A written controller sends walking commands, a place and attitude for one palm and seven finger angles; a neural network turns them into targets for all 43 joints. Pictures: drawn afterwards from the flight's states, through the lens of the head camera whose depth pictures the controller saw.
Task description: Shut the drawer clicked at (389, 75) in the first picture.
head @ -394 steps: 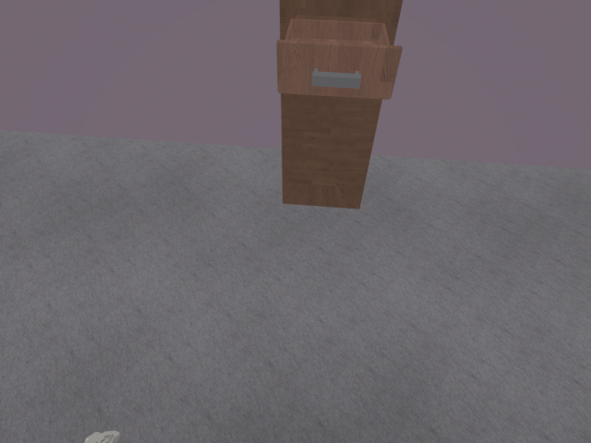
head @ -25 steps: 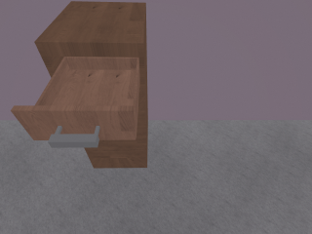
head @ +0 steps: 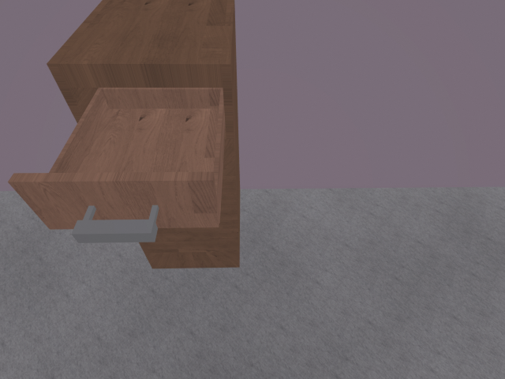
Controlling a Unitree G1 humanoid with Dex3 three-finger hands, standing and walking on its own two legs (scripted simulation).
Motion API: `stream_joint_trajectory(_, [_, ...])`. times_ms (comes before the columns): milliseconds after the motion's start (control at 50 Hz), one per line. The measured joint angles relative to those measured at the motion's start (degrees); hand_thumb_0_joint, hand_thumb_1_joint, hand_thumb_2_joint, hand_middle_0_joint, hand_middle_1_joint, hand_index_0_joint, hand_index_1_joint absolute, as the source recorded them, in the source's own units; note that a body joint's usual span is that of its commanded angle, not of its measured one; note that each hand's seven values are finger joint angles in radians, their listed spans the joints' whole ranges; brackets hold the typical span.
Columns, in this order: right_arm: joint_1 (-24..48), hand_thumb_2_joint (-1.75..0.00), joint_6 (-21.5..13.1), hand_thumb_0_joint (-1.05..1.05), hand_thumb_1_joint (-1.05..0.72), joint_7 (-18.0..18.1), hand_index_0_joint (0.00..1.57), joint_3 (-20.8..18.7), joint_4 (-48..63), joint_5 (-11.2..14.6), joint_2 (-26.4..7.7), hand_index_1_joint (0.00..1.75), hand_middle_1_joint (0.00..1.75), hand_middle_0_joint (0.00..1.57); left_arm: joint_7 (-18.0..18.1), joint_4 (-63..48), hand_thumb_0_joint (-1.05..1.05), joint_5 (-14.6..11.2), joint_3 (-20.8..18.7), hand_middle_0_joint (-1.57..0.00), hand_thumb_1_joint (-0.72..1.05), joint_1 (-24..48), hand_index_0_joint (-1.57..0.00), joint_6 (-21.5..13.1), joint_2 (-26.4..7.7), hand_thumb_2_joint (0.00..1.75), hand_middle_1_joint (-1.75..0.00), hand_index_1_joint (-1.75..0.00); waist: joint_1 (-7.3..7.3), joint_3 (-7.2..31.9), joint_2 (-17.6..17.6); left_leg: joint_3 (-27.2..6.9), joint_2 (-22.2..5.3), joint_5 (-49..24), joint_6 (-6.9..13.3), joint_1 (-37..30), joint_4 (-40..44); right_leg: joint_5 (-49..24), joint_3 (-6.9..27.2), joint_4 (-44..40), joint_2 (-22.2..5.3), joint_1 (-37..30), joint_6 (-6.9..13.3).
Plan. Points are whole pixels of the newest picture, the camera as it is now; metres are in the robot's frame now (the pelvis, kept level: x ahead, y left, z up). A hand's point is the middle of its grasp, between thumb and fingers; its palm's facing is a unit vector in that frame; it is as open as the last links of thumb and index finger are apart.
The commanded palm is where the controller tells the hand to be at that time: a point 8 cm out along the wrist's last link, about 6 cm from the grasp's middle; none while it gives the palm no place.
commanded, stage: look again from close up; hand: left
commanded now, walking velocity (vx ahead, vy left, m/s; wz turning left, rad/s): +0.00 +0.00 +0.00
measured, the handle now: (119, 220) +0.36 +0.26 +0.03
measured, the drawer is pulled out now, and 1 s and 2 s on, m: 0.28 0.28 0.28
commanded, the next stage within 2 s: shuffle to correct the standing spot in 0.46 s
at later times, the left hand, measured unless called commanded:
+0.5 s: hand out of the picture +0.01 +0.17 -0.17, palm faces +0.01 -0.98 -0.21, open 7.3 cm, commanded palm none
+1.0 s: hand out of the picture +0.00 +0.20 -0.19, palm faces +0.11 -0.98 -0.17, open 7.3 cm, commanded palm none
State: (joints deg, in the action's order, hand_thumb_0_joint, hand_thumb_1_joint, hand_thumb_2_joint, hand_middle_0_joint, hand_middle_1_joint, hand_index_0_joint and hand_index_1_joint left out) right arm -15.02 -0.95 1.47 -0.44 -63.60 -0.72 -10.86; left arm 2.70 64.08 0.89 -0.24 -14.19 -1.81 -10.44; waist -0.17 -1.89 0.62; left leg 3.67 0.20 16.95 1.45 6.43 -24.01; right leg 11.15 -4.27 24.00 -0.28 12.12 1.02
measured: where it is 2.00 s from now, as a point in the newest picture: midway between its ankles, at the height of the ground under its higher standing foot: outside the picture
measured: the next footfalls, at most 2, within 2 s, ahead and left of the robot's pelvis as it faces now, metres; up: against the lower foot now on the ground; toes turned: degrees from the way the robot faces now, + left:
left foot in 0.92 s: +0.06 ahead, +0.12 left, +0.00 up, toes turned +8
right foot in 1.26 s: +0.17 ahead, -0.08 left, +0.00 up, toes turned +0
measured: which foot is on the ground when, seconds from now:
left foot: down 0.00-0.72, up 0.74-0.90, down 0.92-1.00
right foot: down 0.00-0.92, up 0.94-1.00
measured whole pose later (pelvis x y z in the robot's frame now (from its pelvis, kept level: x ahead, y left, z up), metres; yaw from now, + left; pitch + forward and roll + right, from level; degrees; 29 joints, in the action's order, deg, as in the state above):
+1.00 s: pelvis +0.04 +0.02 -0.01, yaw +3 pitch +0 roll +0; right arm -18.6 -1.6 0.5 -1.0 -60.2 -2.0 -9.1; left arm 0.8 62.5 2.0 -3.0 -18.9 2.0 -9.4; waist 0.5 -1.6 -2.3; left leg 5.6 0.0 18.6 2.4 13.8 -32.9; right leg 29.6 -4.4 52.1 -3.0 20.8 2.5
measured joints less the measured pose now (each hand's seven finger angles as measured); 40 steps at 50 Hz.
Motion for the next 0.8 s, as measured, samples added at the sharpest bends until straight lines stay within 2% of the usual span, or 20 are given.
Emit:
stream_joint_trajectory(80, [-0.8,-0.90,-0.4,0.00,-0.91,-0.3,0.20,0.4,2.4,-0.4,-0.3,0.30,0.30,0.20,-0.7,-0.5,0.00,-0.1,0.8,-0.20,0.91,-0.2,-0.20,0.5,0.4,0.90,-0.30,-0.30,-0.45,0.7,0.9,0.0,0.4,1.3,0.5,1.0,-2.2,1.8,0.1,3.0,-0.6,1.3,-0.1])
stream_joint_trajectory(220, [-2.0,-0.90,0.0,0.01,-0.93,-0.2,0.20,1.5,2.2,-0.5,0.8,0.30,0.30,0.20,-1.1,-1.0,0.00,-0.3,1.2,-0.20,0.91,-0.5,-0.20,1.2,1.8,0.90,-0.30,-0.30,0.01,1.5,1.9,0.2,1.1,1.8,0.7,-0.6,-1.8,3.3,0.4,4.7,-1.3,0.8,-0.4])
stream_joint_trajectory(460, [-2.9,-0.90,-0.3,0.00,-0.92,-0.1,0.20,1.8,-0.5,-0.3,2.4,0.30,0.30,0.20,-1.1,-0.2,0.01,-0.4,0.8,-0.20,0.93,-0.8,-0.20,1.2,2.0,0.90,-0.30,-0.30,-0.09,-0.9,0.8,0.3,0.7,0.8,-0.1,-1.4,0.3,3.0,0.5,3.9,-0.7,0.7,0.3])
stream_joint_trajectory(620, [-2.8,-0.90,-0.1,0.00,-0.91,0.1,0.20,1.5,-1.9,-0.2,2.5,0.30,0.30,0.20,-1.0,0.7,0.01,-0.3,0.7,-0.20,0.93,-1.4,-0.20,1.2,2.4,0.90,-0.30,-0.30,0.03,-1.0,0.2,0.0,0.0,1.0,-0.8,-1.6,0.2,3.2,0.1,3.7,-0.1,0.2,1.0])
stream_joint_trajectory(720, [-3.6,-0.90,0.8,0.00,-0.91,-0.3,0.20,1.1,-1.3,-0.5,2.2,0.30,0.30,0.20,-1.4,-0.3,0.01,0.2,-0.2,-0.20,0.92,-1.9,-0.20,1.5,2.6,0.90,-0.30,-0.30,0.16,-0.4,0.5,-1.3,-0.5,3.8,-0.6,1.0,-5.0,5.2,-1.4,6.4,0.0,1.1,1.3])
stream_joint_trajectory(800, [-3.7,-0.90,2.1,0.00,-0.91,-0.9,0.20,0.4,-0.8,-0.7,2.1,0.30,0.30,0.20,-1.4,-2.2,0.01,0.7,-1.5,-0.20,0.92,-2.4,-0.20,1.1,2.4,0.90,-0.30,-0.30,0.87,-0.3,0.0,-1.3,-1.1,9.9,0.1,7.6,-17.1,6.0,-3.6,6.4,-0.6,0.9,1.4])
